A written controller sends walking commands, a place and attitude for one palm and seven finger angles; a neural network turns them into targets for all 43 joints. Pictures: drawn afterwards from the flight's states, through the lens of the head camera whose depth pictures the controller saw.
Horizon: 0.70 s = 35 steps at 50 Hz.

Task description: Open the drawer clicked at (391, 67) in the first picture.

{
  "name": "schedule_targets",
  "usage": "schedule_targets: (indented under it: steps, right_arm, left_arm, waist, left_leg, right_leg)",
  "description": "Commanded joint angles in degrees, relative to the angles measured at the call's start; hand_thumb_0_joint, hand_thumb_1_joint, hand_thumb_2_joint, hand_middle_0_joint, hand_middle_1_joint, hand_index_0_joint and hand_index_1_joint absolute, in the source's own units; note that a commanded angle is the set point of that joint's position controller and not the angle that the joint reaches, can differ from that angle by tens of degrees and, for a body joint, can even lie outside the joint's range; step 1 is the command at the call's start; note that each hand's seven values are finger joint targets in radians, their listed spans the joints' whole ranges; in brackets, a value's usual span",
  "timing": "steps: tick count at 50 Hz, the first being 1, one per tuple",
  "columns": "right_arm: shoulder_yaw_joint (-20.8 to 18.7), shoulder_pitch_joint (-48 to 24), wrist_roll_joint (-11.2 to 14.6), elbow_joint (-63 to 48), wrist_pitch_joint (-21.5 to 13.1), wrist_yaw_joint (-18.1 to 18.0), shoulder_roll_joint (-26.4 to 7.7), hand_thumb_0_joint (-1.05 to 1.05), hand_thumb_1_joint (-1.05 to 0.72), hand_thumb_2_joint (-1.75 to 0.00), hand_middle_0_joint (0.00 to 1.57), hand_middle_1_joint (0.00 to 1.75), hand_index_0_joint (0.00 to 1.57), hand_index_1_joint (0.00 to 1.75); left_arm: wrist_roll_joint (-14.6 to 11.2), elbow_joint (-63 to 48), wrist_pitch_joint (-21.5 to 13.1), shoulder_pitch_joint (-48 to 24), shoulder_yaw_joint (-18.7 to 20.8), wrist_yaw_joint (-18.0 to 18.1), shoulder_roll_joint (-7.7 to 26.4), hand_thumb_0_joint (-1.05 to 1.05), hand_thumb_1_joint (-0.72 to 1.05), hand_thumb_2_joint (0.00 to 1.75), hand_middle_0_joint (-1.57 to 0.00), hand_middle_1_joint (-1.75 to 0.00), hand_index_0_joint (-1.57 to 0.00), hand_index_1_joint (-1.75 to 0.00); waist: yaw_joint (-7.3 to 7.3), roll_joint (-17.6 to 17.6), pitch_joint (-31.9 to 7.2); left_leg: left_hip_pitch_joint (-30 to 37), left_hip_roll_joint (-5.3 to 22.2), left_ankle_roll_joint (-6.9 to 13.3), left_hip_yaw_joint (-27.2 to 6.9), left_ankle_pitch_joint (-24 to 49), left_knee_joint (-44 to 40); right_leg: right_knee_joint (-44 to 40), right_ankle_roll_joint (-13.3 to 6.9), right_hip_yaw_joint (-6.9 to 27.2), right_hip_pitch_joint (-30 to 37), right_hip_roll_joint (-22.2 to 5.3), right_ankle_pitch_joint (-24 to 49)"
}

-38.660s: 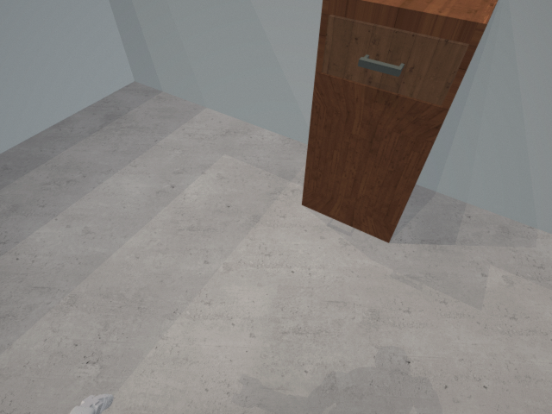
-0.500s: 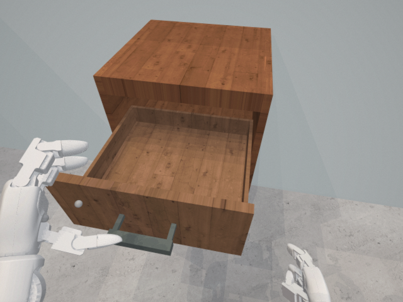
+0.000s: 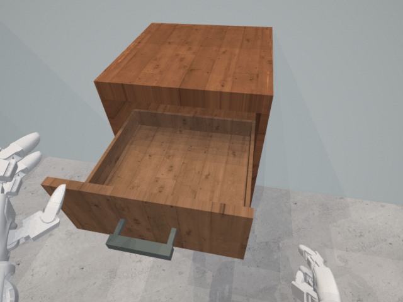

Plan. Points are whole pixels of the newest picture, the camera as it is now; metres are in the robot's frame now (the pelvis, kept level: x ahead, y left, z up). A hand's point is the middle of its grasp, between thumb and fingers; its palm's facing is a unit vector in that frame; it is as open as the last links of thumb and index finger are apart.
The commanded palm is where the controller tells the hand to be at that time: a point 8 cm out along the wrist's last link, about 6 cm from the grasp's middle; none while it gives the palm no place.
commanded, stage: draw the hand back to the body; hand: left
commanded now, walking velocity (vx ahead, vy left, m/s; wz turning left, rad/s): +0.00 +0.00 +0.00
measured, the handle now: (143, 237) +0.23 +0.15 +0.02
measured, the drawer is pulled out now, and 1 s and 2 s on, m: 0.29 0.29 0.29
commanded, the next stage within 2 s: step back with the hand held close in 0.24 s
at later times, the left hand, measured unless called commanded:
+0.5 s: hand (47, 218) +0.17 +0.23 +0.19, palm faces +0.42 -0.80 -0.43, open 7.4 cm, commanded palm +0.10 +0.28 +0.20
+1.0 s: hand (7, 267) +0.11 +0.25 +0.18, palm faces +0.41 -0.79 -0.45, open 7.4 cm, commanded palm +0.05 +0.29 +0.20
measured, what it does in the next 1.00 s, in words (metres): shifts its weight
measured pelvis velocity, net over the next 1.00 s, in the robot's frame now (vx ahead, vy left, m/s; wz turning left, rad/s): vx -0.07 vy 0.00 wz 0.03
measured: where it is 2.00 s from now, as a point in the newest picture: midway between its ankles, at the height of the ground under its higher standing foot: outside the picture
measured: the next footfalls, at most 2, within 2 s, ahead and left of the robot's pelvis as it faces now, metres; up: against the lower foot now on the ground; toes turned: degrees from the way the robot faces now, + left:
left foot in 1.66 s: -0.11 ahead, +0.13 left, +0.00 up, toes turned +5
right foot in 1.96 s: -0.24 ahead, -0.13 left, +0.00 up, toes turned +4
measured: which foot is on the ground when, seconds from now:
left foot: down 0.00-1.00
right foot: down 0.00-1.00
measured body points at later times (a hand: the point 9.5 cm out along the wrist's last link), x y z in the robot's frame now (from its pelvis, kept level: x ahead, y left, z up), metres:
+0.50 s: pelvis -0.02 -0.01 +0.00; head -0.01 -0.03 +0.44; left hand +0.14 +0.27 +0.21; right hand +0.17 -0.23 -0.09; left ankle -0.04 +0.12 -0.74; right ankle -0.02 -0.10 -0.74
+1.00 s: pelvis -0.07 +0.00 -0.01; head -0.07 +0.01 +0.44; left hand +0.08 +0.29 +0.21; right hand +0.12 -0.22 -0.08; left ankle -0.04 +0.12 -0.74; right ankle -0.02 -0.10 -0.74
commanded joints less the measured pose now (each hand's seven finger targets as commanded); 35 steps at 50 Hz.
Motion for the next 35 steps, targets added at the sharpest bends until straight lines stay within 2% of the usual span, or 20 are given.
schedule_targets:
  steps: [1,4,5,7,11,12,15,17,18,19,20,21,22,23,24,26,27,29,31,35]
  right_arm:
    - [-1.7,-7.4,-0.1,-9.2,-3.2,-0.4,-5.4,0.0,-0.9,-0.9,0.2,0.3,0.2,0.3]
    - [-1.5,-7.7,-0.1,-9.4,-3.6,-0.5,-5.4,0.0,-0.9,-0.9,0.2,0.3,0.2,0.3]
    - [-1.5,-7.7,-0.2,-9.4,-3.7,-0.5,-5.3,0.0,-0.9,-0.9,0.2,0.3,0.2,0.3]
    - [-1.4,-7.9,-0.1,-9.3,-4.0,-0.5,-5.4,0.0,-0.9,-0.9,0.2,0.3,0.2,0.3]
    - [-1.3,-7.8,0.0,-9.3,-4.2,-0.5,-4.9,0.0,-0.9,-0.9,0.2,0.3,0.2,0.3]
    - [-1.3,-8.2,0.1,-9.2,-4.3,-0.6,-5.0,0.0,-0.9,-0.9,0.2,0.3,0.2,0.3]
    - [-1.4,-7.9,0.2,-9.2,-4.3,-0.5,-4.9,0.0,-0.9,-0.9,0.2,0.3,0.2,0.3]
    - [-1.5,-8.1,0.2,-9.0,-4.6,-0.5,-5.1,0.0,-0.9,-0.9,0.2,0.3,0.2,0.3]
    - [-2.3,-3.4,0.2,-9.9,-2.9,-0.3,-7.4,0.0,-0.9,-0.9,0.2,0.3,0.2,0.3]
    - [-2.0,-4.0,0.4,-8.8,-1.9,-0.1,-6.1,0.0,-0.9,-0.9,0.2,0.3,0.2,0.3]
    - [-2.0,-4.8,0.5,-9.3,-1.4,0.1,-6.1,0.0,-0.9,-0.9,0.2,0.3,0.2,0.3]
    - [-1.9,-4.8,0.5,-9.6,-1.1,0.1,-6.0,0.0,-0.9,-0.9,0.2,0.3,0.2,0.3]
    - [-2.2,-4.9,0.6,-9.9,-1.0,0.1,-6.4,0.0,-0.9,-0.9,0.2,0.3,0.2,0.3]
    - [-2.2,-4.2,0.5,-9.8,-0.6,0.1,-6.3,0.0,-0.9,-0.9,0.2,0.3,0.2,0.3]
    - [-2.3,-4.1,0.5,-10.4,-0.2,0.2,-6.4,0.0,-0.9,-0.9,0.2,0.3,0.2,0.3]
    - [-2.9,-4.4,0.2,-11.7,0.7,0.0,-7.4,0.0,-0.9,-0.9,0.2,0.3,0.2,0.3]
    - [-3.3,-5.0,0.2,-11.8,0.9,-0.3,-7.7,0.0,-0.9,-0.9,0.2,0.3,0.2,0.3]
    - [-3.3,-4.6,0.0,-12.9,1.3,-0.1,-7.6,0.0,-0.9,-0.9,0.2,0.3,0.2,0.3]
    - [-3.4,-4.2,0.0,-13.1,1.4,0.0,-7.5,0.0,-0.9,-0.9,0.2,0.3,0.2,0.3]
    - [-3.7,-3.4,0.0,-13.1,0.9,0.0,-7.6,0.0,-0.9,-0.9,0.2,0.3,0.2,0.3]
  left_arm:
    - [0.1,-10.2,-3.2,-4.0,5.2,0.8,8.2,0.0,0.87,0.88,-0.2,-0.32,-0.2,-0.32]
    - [0.3,-11.5,-3.4,-4.6,4.6,0.9,8.2,0.0,0.9,0.9,-0.2,-0.3,-0.2,-0.3]
    - [0.3,-11.5,-3.3,-4.3,5.0,1.0,8.7,0.0,0.9,0.9,-0.2,-0.3,-0.2,-0.3]
    - [0.3,-12.9,-3.4,-5.0,5.9,1.2,9.8,0.0,0.9,0.9,-0.2,-0.3,-0.2,-0.3]
    - [0.2,-11.7,-3.6,-4.0,5.9,1.2,9.3,0.0,0.9,0.9,-0.2,-0.3,-0.2,-0.3]
    - [0.2,-12.0,-3.5,-4.7,6.2,1.2,9.7,0.0,0.9,0.9,-0.2,-0.3,-0.2,-0.3]
    - [0.1,-10.5,-3.6,-3.9,5.5,1.0,8.8,0.0,0.9,0.9,-0.2,-0.3,-0.2,-0.3]
    - [0.1,-10.6,-3.7,-4.1,5.8,1.0,8.9,0.0,0.9,0.9,-0.2,-0.3,-0.2,-0.3]
    - [0.0,-13.0,-6.0,-8.2,13.6,1.3,15.5,0.0,0.9,0.9,-0.2,-0.3,-0.2,-0.3]
    - [0.3,-7.9,-6.1,-4.7,10.1,0.6,11.5,0.0,0.9,0.9,-0.2,-0.3,-0.2,-0.3]
    - [0.5,-7.7,-6.1,-3.8,8.5,0.5,10.6,0.0,0.9,0.9,-0.2,-0.3,-0.2,-0.3]
    - [0.6,-7.6,-6.4,-2.6,8.0,0.4,10.1,0.0,0.9,0.9,-0.2,-0.3,-0.2,-0.3]
    - [0.6,-9.8,-7.1,-2.7,8.3,0.4,10.6,0.0,0.9,0.9,-0.2,-0.3,-0.2,-0.3]
    - [0.5,-8.2,-7.3,0.1,8.6,0.4,10.4,0.0,0.9,0.9,-0.2,-0.3,-0.2,-0.3]
    - [0.3,-8.9,-7.4,2.2,8.0,0.4,9.6,0.0,0.9,0.9,-0.2,-0.3,-0.2,-0.3]
    - [0.4,-11.5,-7.5,4.8,9.1,0.6,10.2,0.0,0.9,0.9,-0.2,-0.3,-0.2,-0.3]
    - [0.6,-12.9,-7.8,4.9,10.6,0.8,11.8,0.0,0.9,0.9,-0.2,-0.3,-0.2,-0.3]
    - [0.6,-16.1,-8.0,5.0,10.9,0.8,12.2,0.0,0.9,0.9,-0.2,-0.3,-0.2,-0.3]
    - [0.5,-16.8,-8.2,5.1,11.4,0.8,12.7,0.0,0.9,0.9,-0.2,-0.3,-0.2,-0.3]
    - [0.0,-17.6,-8.4,7.0,12.2,1.0,13.1,0.0,0.9,0.9,-0.2,-0.3,-0.2,-0.3]
  waist:
    - [-0.36,-2.1,-3.8]
    - [-0.37,-0.4,-4.1]
    - [-0.2,-1.3,-4.3]
    - [-0.23,0.6,-4.8]
    - [-0.16,-0.9,-3.5]
    - [-0.22,1.1,-3.3]
    - [-0.27,-0.3,-2.2]
    - [-0.33,0.8,-2.4]
    - [-3.12,-1.7,1.0]
    - [-3.49,-6.3,-0.1]
    - [-3.68,-8.8,0.0]
    - [-3.9,-9.6,-1.1]
    - [-4.03,-7.0,-2.1]
    - [-4.02,-6.1,-3.8]
    - [-4.07,-4.7,-5.1]
    - [-3.86,-2.4,-6.9]
    - [-3.83,0.2,-8.4]
    - [-3.59,1.2,-10.3]
    - [-3.48,-0.5,-10.7]
    - [-3.62,-1.0,-12.1]
  left_leg:
    - [-2.5,2.0,0.3,1.3,17.8,-3.1]
    - [-2.4,1.9,0.4,1.1,16.7,-3.3]
    - [-2.5,1.8,0.4,1.0,16.7,-3.1]
    - [-2.5,1.7,0.2,1.0,15.9,-2.9]
    - [-3.1,1.7,0.3,1.1,15.0,-3.0]
    - [-3.0,1.6,0.3,1.2,14.6,-2.9]
    - [-3.4,1.8,0.3,1.1,12.8,-3.2]
    - [-3.1,1.7,0.4,1.3,13.0,-2.8]
    - [-7.6,2.5,2.0,-1.6,9.9,0.7]
    - [-6.1,1.7,1.8,-1.6,8.3,3.7]
    - [-5.6,1.2,1.7,-1.2,7.0,6.3]
    - [-6.2,0.8,1.7,-0.8,5.7,8.2]
    - [-6.5,0.7,1.6,-0.7,5.4,8.8]
    - [-6.9,1.1,1.6,-0.7,5.6,7.6]
    - [-6.6,1.7,1.7,-0.9,7.7,5.2]
    - [-6.9,4.5,2.1,-2.8,18.0,1.5]
    - [-7.1,5.7,2.3,-3.6,22.6,0.6]
    - [-10.0,6.8,2.3,-5.0,28.9,0.5]
    - [-11.3,6.5,1.7,-4.8,29.5,1.8]
    - [-12.2,6.2,1.3,-4.7,27.5,3.2]
  right_leg:
    - [-2.6,0.9,0.3,2.9,-2.6,14.6]
    - [-2.6,0.8,0.5,2.8,-2.8,13.3]
    - [-2.5,0.8,0.5,3.0,-2.7,13.5]
    - [-2.8,0.6,0.8,3.1,-2.8,12.8]
    - [-2.9,0.8,0.8,2.5,-2.8,11.9]
    - [-3.3,0.6,1.0,2.1,-2.8,11.7]
    - [-3.4,0.8,1.0,1.4,-2.9,9.3]
    - [-3.8,0.8,1.2,1.1,-2.9,9.8]
    - [-7.2,0.8,6.2,-4.2,-7.0,9.0]
    - [-8.4,-0.2,6.9,-6.2,-9.3,7.3]
    - [-9.6,-0.8,8.5,-8.2,-11.0,6.3]
    - [-9.5,-1.5,8.8,-8.7,-12.3,6.1]
    - [-8.8,-2.3,9.1,-8.8,-13.3,7.4]
    - [-7.3,-2.4,7.9,-7.3,-13.4,7.6]
    - [-5.7,-2.0,6.6,-6.9,-12.5,7.7]
    - [-1.0,-0.2,3.3,-4.2,-9.0,12.7]
    - [1.4,0.6,2.3,-2.6,-7.5,16.1]
    - [4.7,1.1,1.8,1.1,-6.2,20.9]
    - [4.8,0.5,2.6,1.9,-6.7,22.5]
    - [5.3,-0.5,3.3,1.4,-7.8,23.5]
